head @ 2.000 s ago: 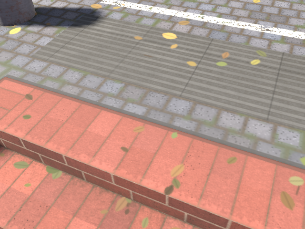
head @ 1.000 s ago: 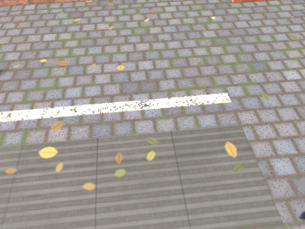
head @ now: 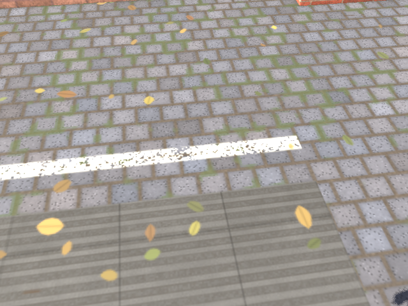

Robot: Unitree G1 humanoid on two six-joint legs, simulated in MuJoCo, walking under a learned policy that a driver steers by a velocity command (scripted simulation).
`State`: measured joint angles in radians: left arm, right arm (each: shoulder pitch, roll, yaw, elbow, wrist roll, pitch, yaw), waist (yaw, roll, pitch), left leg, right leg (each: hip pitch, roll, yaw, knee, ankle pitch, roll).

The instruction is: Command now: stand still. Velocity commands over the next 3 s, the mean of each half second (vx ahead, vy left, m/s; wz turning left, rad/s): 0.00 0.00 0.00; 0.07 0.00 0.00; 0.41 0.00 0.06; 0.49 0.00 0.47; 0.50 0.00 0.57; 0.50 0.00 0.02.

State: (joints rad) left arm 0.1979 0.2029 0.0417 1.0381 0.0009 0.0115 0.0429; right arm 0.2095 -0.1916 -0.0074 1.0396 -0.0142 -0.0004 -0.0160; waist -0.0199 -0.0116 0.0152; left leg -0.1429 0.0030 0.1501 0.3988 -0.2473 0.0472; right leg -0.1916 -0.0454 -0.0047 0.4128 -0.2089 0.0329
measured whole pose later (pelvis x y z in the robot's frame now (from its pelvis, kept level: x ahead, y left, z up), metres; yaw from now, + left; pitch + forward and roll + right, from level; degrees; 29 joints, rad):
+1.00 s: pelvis +0.03 -0.02 +0.00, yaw -1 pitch +3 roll +0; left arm 0.31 0.19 0.08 1.05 0.05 -0.04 -0.01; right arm 0.45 -0.16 -0.03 1.09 -0.07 -0.12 0.00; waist -0.06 0.01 -0.04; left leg -0.11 0.02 0.14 0.30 -0.24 0.06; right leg -0.50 -0.04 0.03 1.10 -0.40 -0.05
